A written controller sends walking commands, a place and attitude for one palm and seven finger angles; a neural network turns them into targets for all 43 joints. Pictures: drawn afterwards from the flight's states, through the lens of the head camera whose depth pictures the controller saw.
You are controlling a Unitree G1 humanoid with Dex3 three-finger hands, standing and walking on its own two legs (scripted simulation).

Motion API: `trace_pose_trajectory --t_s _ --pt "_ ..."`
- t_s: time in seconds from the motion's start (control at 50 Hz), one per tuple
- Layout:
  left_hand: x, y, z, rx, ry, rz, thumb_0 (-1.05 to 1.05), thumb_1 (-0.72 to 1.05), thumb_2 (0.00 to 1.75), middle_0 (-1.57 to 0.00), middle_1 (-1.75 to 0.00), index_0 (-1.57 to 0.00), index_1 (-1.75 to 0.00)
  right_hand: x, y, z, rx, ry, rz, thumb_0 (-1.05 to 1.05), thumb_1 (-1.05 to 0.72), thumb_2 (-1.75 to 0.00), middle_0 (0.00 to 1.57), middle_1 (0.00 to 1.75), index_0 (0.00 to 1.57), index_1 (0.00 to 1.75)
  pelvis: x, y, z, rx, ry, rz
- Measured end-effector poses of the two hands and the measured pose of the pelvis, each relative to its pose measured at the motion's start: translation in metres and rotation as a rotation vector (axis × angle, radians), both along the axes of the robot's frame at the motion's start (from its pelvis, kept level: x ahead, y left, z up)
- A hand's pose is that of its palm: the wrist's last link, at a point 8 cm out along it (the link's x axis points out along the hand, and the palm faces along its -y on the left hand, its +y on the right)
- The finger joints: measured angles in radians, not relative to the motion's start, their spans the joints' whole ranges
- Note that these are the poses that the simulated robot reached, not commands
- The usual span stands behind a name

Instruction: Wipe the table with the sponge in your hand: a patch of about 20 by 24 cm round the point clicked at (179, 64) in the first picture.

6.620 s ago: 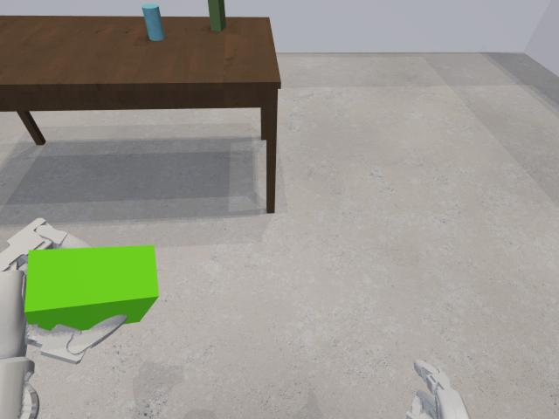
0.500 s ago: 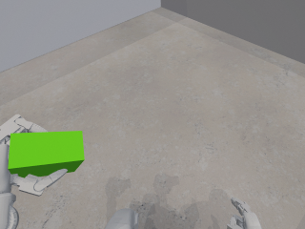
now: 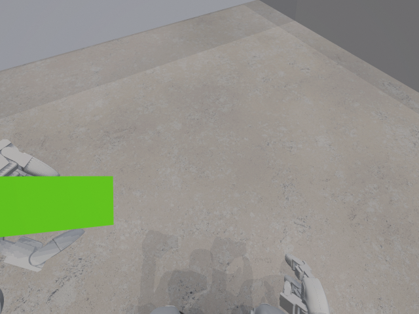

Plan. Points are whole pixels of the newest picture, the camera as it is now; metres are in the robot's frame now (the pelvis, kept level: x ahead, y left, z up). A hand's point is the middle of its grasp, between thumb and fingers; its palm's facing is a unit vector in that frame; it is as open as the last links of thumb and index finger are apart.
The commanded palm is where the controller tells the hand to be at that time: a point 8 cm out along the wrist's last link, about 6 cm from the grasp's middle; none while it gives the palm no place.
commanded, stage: turn to face it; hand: left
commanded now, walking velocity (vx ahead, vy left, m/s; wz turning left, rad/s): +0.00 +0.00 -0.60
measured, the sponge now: (70, 205) +0.22 +0.20 +0.18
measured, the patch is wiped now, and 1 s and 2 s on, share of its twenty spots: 0.00 0.00 0.00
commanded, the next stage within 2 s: none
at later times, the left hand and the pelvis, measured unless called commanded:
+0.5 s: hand (120, 158) +0.30 +0.16 +0.18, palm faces +0.23 -0.86 -0.45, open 10.1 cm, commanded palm +0.25 +0.20 +0.18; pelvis +0.04 -0.04 +0.00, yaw -11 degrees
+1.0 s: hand (248, 186) +0.26 -0.02 +0.18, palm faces -0.09 -0.81 -0.58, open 10.1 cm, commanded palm +0.23 +0.05 +0.18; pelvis -0.04 -0.12 +0.00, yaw -28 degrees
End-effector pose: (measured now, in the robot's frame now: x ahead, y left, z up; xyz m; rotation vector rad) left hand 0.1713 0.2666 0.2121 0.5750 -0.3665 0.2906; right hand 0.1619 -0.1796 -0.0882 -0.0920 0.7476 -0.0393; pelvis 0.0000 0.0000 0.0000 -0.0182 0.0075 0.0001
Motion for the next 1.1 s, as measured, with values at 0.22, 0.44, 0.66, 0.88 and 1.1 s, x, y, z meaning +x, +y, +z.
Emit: trace_pose_trajectory --t_s 0.22,0.44,0.66,0.88,1.1 --pt "0.031 -0.03 -0.025 -0.131 0.048 0.151 -0.01 -0.49 1.0 -0.73 -1.36 -0.74 -1.35 0.043 -0.069 -0.009 -0.072 0.015 0.035 0.01 -0.9 -0.9 0.21 0.3 0.21 0.3 0.031 -0.042 -0.001 0.05 -0.03 -0.022" --pt "0.083 -0.062 -0.018 -0.064 -0.001 -0.137 -0.01 -0.49 1.01 -0.73 -1.36 -0.74 -1.36 0.035 -0.141 0.043 -0.239 -0.08 -0.194 0.01 -0.91 -0.9 0.2 0.3 0.2 0.3 0.04 -0.042 -0.004 0.049 0.0 -0.149" --pt "0.103 -0.118 -0.019 -0.021 0.102 -0.24 -0.01 -0.49 1.01 -0.73 -1.36 -0.74 -1.36 -0.045 -0.13 0.01 -0.06 0.03 -0.264 0.01 -0.91 -0.9 0.2 0.3 0.2 0.3 0.02 -0.065 0.004 -0.003 -0.012 -0.3" --pt "0.09 -0.22 -0.021 0.089 0.172 -0.399 -0.01 -0.49 1.01 -0.73 -1.36 -0.74 -1.36 -0.138 -0.194 -0.036 -0.004 0.168 -0.435 0.01 -0.91 -0.9 0.21 0.3 0.21 0.3 -0.024 -0.11 -0.009 0.045 -0.026 -0.428" --pt "0.064 -0.246 -0.008 0.038 0.124 -0.463 -0.01 -0.49 1.01 -0.73 -1.36 -0.74 -1.36 -0.2 -0.247 0.001 -0.096 0.121 -0.585 0.01 -0.91 -0.9 0.2 0.3 0.2 0.3 -0.056 -0.123 0.003 0.081 -0.009 -0.543"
